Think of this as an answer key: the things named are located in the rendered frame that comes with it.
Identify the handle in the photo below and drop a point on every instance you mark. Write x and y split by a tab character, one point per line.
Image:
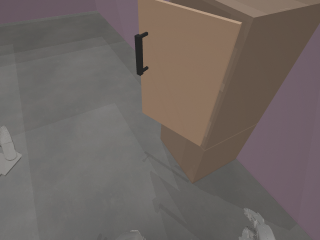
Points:
139	53

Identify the cupboard door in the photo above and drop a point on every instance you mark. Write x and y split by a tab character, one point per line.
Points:
187	52

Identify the robot left hand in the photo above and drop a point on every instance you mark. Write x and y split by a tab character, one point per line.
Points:
9	158

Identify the robot right hand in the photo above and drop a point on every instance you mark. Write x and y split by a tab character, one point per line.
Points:
261	232

